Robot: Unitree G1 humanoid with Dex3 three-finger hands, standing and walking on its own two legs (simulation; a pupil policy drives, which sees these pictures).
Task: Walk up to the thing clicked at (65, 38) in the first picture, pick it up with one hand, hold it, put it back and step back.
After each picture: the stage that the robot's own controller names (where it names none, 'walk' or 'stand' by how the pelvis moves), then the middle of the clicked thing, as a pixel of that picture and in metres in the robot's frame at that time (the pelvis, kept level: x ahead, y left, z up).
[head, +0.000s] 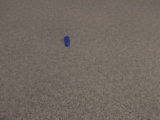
stand; (67, 41) +1.38 +0.20 -0.72
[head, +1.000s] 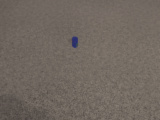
walk; (74, 42) +1.26 +0.18 -0.71
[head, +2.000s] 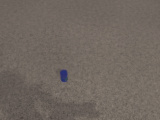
walk; (64, 76) +0.82 +0.18 -0.69
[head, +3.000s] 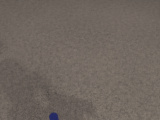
walk; (54, 119) +0.46 +0.21 -0.71
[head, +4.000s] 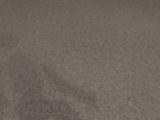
stand; out of the picture +0.32 +0.20 -0.72
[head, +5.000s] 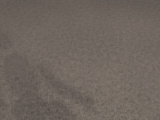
stand; out of the picture +0.31 +0.20 -0.73
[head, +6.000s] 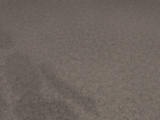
stand; out of the picture +0.30 +0.20 -0.73
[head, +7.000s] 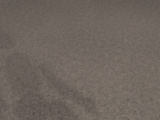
stand; out of the picture +0.30 +0.19 -0.72
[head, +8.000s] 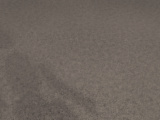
stand; out of the picture +0.30 +0.19 -0.72
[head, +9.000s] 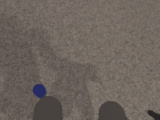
go down; (40, 91) +0.36 +0.21 -0.48
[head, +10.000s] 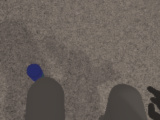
go down; (36, 73) +0.39 +0.25 -0.32
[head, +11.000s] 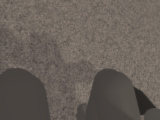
close in; out of the picture +0.34 +0.29 -0.23
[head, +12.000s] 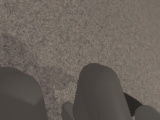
close; out of the picture +0.34 +0.29 -0.21
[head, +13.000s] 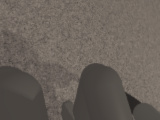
lift; out of the picture +0.33 +0.30 -0.21
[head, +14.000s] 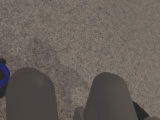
lift; out of the picture +0.30 +0.26 -0.15
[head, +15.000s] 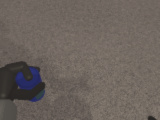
lift; (31, 85) +0.32 +0.18 +0.02
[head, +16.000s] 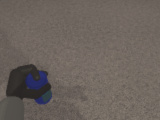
hold; (40, 88) +0.33 +0.16 +0.00
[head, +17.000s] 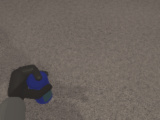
hold; (40, 88) +0.33 +0.17 +0.00
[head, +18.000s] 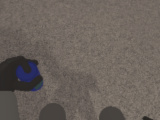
crouch; (31, 77) +0.36 +0.20 -0.07
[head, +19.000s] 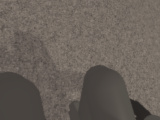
lower; out of the picture +0.35 +0.29 -0.21
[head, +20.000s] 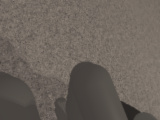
lower; out of the picture +0.37 +0.30 -0.22
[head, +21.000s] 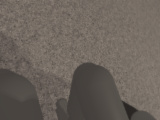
lower; out of the picture +0.36 +0.30 -0.22
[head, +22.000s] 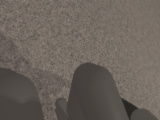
lower; out of the picture +0.36 +0.30 -0.22
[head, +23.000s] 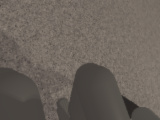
loosen; out of the picture +0.35 +0.30 -0.22
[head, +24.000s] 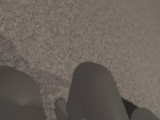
withdraw; out of the picture +0.34 +0.29 -0.22
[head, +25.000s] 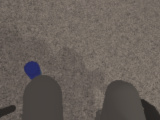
walk; (33, 71) +0.39 +0.25 -0.31
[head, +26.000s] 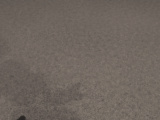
stand; out of the picture +0.32 +0.18 -0.65
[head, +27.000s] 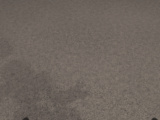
stand; out of the picture +0.34 +0.20 -0.66
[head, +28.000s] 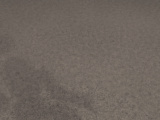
stand; out of the picture +0.34 +0.18 -0.69
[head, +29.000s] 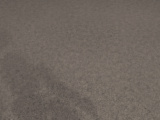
walk; out of the picture +0.35 +0.18 -0.72
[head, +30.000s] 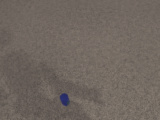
walk; (64, 99) +0.51 +0.20 -0.70
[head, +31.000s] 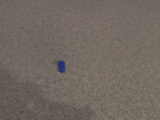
walk; (61, 66) +0.83 +0.18 -0.70
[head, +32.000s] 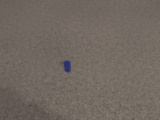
stand; (67, 66) +0.97 +0.20 -0.71
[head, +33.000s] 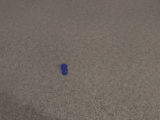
stand; (64, 69) +0.97 +0.21 -0.73
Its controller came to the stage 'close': yes
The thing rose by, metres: 0.71
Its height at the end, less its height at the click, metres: +0.00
